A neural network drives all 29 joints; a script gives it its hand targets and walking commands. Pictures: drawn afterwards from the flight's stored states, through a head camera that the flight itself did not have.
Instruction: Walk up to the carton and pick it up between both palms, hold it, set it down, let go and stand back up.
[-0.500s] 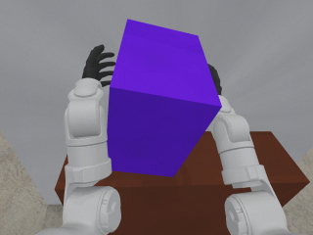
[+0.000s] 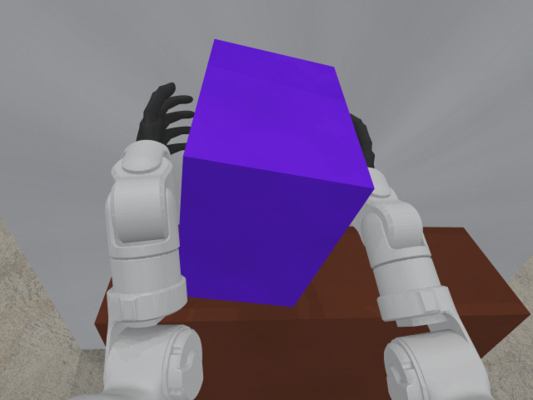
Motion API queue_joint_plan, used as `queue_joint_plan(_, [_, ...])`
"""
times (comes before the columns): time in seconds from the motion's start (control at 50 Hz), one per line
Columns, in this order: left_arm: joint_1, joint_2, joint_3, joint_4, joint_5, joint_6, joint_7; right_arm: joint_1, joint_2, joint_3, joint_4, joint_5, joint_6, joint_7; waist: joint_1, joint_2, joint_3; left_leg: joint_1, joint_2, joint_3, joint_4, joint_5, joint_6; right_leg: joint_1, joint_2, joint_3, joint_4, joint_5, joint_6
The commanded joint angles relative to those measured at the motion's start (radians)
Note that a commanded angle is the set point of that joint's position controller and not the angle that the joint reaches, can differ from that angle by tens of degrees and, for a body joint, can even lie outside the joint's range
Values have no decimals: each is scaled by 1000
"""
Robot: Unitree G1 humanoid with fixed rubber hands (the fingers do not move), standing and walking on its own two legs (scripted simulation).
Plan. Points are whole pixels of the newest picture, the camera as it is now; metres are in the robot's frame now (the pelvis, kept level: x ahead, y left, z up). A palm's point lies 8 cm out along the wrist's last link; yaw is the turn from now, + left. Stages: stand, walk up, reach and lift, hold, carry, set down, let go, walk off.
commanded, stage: hold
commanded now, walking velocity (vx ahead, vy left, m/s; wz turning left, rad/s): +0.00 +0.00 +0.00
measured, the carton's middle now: (255, 179) +0.37 +0.00 +0.20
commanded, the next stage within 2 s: none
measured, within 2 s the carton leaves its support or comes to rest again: neither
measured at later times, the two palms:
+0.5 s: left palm (159, 147) +0.35 +0.13 +0.26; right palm (357, 173) +0.36 -0.14 +0.23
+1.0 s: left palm (166, 141) +0.36 +0.12 +0.27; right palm (364, 169) +0.36 -0.15 +0.23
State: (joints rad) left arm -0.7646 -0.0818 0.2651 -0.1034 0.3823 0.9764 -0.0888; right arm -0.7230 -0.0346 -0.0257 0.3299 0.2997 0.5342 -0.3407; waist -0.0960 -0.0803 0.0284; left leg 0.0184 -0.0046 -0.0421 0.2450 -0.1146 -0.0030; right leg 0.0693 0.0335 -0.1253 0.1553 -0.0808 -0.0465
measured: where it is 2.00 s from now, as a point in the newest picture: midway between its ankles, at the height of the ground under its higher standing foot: outside the picture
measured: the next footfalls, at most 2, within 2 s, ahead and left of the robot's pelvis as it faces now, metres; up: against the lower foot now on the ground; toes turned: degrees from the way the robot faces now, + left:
none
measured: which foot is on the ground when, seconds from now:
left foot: down 0.00-1.00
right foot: down 0.00-1.00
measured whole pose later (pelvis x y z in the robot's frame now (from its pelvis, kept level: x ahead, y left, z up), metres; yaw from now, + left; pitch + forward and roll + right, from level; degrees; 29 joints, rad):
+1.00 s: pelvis +0.00 +0.00 +0.00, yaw +0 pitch -8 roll +0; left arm -0.80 -0.09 0.28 -0.07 0.37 0.95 -0.08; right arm -0.75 -0.03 -0.05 0.34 0.28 0.54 -0.33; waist -0.10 -0.08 0.04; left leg 0.01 0.00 -0.04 0.25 -0.11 -0.01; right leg 0.06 0.04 -0.13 0.15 -0.08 -0.05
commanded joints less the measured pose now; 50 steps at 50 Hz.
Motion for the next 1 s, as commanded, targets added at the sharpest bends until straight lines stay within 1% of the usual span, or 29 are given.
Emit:
queue_joint_plan(0.0, [-508, -381, -348, 38, -141, -35, -82, -736, 282, 171, -186, 13, -44, 51, -20, 69, -242, -108, 0, 40, -72, -79, -20, 119, 2, -13, 29, -8, 71])
queue_joint_plan(0.02, [-497, -369, -324, 81, -137, -36, -78, -756, 278, 160, -172, 6, -47, 54, 0, 47, -217, -137, 0, 50, -81, -140, -8, 121, -4, -4, 24, -61, 74])
queue_joint_plan(0.04, [-505, -368, -336, 34, -145, -43, -72, -737, 265, 154, -190, 16, -48, 60, -20, 74, -255, -123, 2, 48, -81, -125, -2, 130, 7, -8, 33, -34, 80])
queue_joint_plan(0.06, [-510, -379, -345, 19, -157, -46, -70, -739, 282, 168, -210, 15, -50, 57, -25, 66, -304, -124, 4, 49, -65, -61, -7, 156, 10, -3, 45, 16, 78])
queue_joint_plan(0.08, [-487, -390, -351, -5, -160, -45, -75, -735, 295, 179, -226, 28, -51, 55, -9, 93, -333, -82, -7, 53, -45, 44, -15, 174, 3, 2, 38, 93, 74])
queue_joint_plan(0.1, [-473, -388, -369, -15, -160, -36, -82, -711, 288, 196, -241, 40, -48, 45, -26, 104, -357, -33, -13, 53, -9, 143, -19, 185, 3, 14, 32, 169, 75])
queue_joint_plan(0.14, [-475, -384, -364, -24, -149, -36, -91, -727, 313, 215, -243, 53, -42, 34, -16, 83, -400, 28, -22, 48, 10, 189, -23, 172, 2, 14, 20, 167, 84])
queue_joint_plan(0.18, [-461, -383, -344, 28, -138, -29, -97, -718, 297, 222, -214, 55, -32, 34, -6, 68, -329, 0, -15, 47, -3, 157, -20, 141, -5, 11, 9, 136, 76])
queue_joint_plan(0.2, [-447, -386, -344, 15, -135, -32, -98, -703, 313, 226, -225, 63, -37, 34, -1, 74, -313, -17, -22, 53, -6, 179, -15, 136, -8, 11, 14, 159, 83])
queue_joint_plan(0.22, [-482, -398, -348, -5, -127, -35, -97, -705, 336, 225, -223, 57, -37, 31, -19, 66, -318, -20, -28, 55, 0, 178, -15, 145, -6, 14, 21, 188, 88])
queue_joint_plan(0.24, [-454, -406, -348, -24, -140, -37, -99, -717, 340, 243, -277, 56, -46, 24, -10, 48, -373, -6, -25, 47, -1, 204, -12, 189, -10, 13, 28, 234, 85])
queue_joint_plan(0.28, [-445, -387, -362, -75, -127, -36, -104, -672, 330, 266, -278, 66, -42, 17, -12, 68, -389, 76, -30, 41, 12, 314, -23, 186, -6, 18, 16, 324, 85])
queue_joint_plan(0.32, [-408, -387, -329, -18, -120, -19, -112, -675, 317, 262, -255, 92, -28, 10, 12, 58, -314, 73, -18, 31, 4, 281, -18, 156, -20, 25, 9, 274, 84])
queue_joint_plan(0.34, [-426, -374, -329, -10, -110, -20, -109, -674, 301, 263, -221, 81, -27, 14, 3, 53, -266, 45, -15, 36, -7, 225, -19, 134, -19, 18, 7, 208, 79])
queue_joint_plan(0.36, [-435, -366, -319, -6, -112, -18, -106, -684, 308, 264, -211, 83, -26, 18, 23, 47, -242, 10, -13, 33, -20, 175, -17, 123, -20, 9, 7, 169, 73])
queue_joint_plan(0.42, [-460, -404, -385, -86, -141, -31, -96, -686, 302, 248, -283, 72, -48, 21, -20, 78, -300, 26, -8, 47, -19, 205, -33, 141, 8, 2, 12, 175, 71])
queue_joint_plan(0.48, [-456, -406, -408, -98, -156, -28, -92, -710, 296, 253, -322, 76, -49, 25, -12, 84, -364, 85, -9, 39, 5, 238, -37, 152, 11, -2, 19, 182, 67])
queue_joint_plan(0.5, [-453, -416, -417, -88, -153, -29, -92, -708, 304, 259, -333, 68, -52, 24, -25, 77, -358, 79, -13, 43, 13, 234, -36, 132, 11, 7, 14, 183, 70])
queue_joint_plan(0.52, [-441, -415, -396, -72, -150, -28, -91, -724, 307, 251, -317, 67, -52, 25, -6, 88, -357, 74, -14, 38, 9, 225, -38, 139, 1, 3, 12, 170, 71])
queue_joint_plan(0.56, [-438, -394, -387, -66, -141, -26, -87, -701, 297, 246, -276, 54, -46, 29, -20, 82, -315, 57, -8, 36, -10, 180, -39, 141, 3, -1, 15, 153, 72])
queue_joint_plan(0.58, [-459, -390, -375, -56, -144, -28, -86, -704, 291, 241, -276, 46, -48, 33, -11, 41, -306, 25, -9, 43, -15, 146, -30, 141, 0, -2, 6, 131, 71])
queue_joint_plan(0.64, [-456, -374, -352, -5, -137, -27, -83, -713, 283, 201, -236, 39, -44, 40, -11, 58, -303, -16, -11, 48, -30, 76, -24, 139, -3, -1, 10, 82, 78])
queue_joint_plan(0.74, [-464, -376, -326, 7, -120, -36, -96, -696, 300, 207, -201, 35, -50, 38, -3, 61, -260, -32, -15, 56, -36, 104, -21, 146, -7, 1, 8, 114, 80])
queue_joint_plan(0.78, [-489, -382, -341, 23, -122, -38, -91, -726, 290, 178, -181, 37, -49, 45, -11, 97, -254, -54, -15, 58, -37, 27, -19, 109, -11, 9, 8, 38, 80])
queue_joint_plan(0.82, [-496, -368, -316, 65, -124, -40, -90, -728, 287, 169, -160, 25, -47, 47, -10, 59, -226, -76, -10, 62, -53, -35, -8, 106, -7, 0, 13, 2, 82])
queue_joint_plan(0.86, [-489, -371, -321, 64, -129, -50, -89, -739, 285, 160, -185, 23, -53, 50, -7, 59, -282, -79, -8, 64, -49, 11, -4, 138, -2, -4, 14, 45, 87])
queue_joint_plan(0.9, [-493, -395, -352, 2, -150, -58, -88, -760, 311, 192, -257, 34, -62, 45, -25, 86, -365, -9, -21, 55, -17, 109, -16, 155, -1, 8, 24, 121, 80])
queue_joint_plan(0.94, [-504, -386, -367, -39, -151, -57, -89, -760, 322, 220, -279, 38, -59, 38, -22, 72, -418, 33, -26, 52, 6, 175, -12, 169, -1, 2, 26, 179, 85])
queue_joint_plan(0.98, [-459, -377, -329, 23, -126, -48, -101, -736, 318, 210, -248, 22, -46, 32, -5, 50, -353, 45, -24, 48, -4, 200, -13, 165, -8, 3, 13, 201, 91])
